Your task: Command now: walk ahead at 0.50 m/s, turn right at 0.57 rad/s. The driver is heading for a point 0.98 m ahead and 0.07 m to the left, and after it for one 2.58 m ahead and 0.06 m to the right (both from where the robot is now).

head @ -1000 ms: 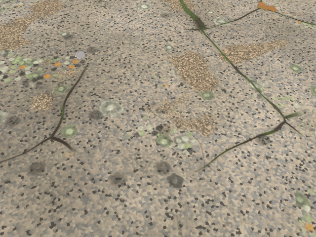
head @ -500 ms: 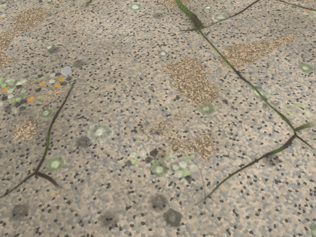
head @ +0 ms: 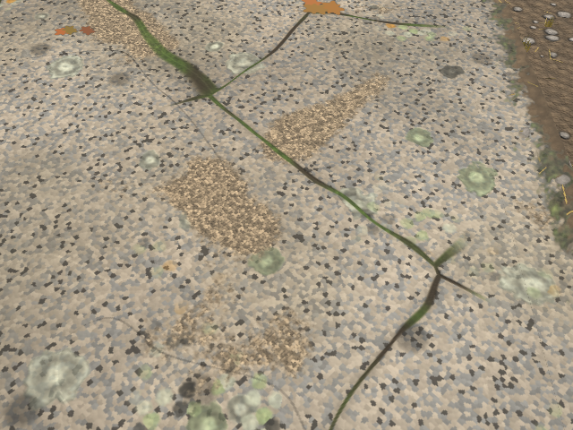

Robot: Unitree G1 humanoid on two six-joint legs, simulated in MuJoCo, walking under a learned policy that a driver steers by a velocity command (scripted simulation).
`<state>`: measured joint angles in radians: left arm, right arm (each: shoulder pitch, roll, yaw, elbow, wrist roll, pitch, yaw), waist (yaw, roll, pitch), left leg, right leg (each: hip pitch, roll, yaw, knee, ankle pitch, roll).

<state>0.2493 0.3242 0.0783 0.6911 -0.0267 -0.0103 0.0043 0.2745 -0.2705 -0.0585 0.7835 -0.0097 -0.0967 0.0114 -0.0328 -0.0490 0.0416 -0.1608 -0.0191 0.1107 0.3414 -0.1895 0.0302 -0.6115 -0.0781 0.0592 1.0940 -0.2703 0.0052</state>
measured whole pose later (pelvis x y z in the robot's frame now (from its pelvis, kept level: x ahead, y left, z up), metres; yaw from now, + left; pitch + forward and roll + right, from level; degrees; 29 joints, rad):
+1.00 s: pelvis +0.54 -0.01 +0.00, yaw +16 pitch +1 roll +0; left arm 0.15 0.29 0.06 0.74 0.00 -0.11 0.00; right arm 0.27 -0.29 -0.07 0.73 0.01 -0.05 0.03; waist -0.03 -0.02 0.07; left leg -0.27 -0.12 -0.02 0.43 -0.16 0.12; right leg -0.51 -0.07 0.06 1.12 -0.35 0.02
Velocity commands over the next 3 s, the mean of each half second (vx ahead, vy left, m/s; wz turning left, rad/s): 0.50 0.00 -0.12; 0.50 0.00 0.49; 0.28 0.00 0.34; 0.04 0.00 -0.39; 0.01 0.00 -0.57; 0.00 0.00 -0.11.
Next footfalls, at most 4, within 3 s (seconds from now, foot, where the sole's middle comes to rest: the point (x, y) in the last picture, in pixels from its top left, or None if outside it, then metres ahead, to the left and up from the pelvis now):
0.26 right None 0.30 -0.17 -0.78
0.82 left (260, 379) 0.60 0.06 -0.78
1.28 right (295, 266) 0.92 -0.04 -0.78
1.60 left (222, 314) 0.78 0.16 -0.78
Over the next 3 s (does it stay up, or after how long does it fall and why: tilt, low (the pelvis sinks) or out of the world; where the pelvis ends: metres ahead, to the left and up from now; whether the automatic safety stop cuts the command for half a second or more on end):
stays up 0.80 -0.02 -0.01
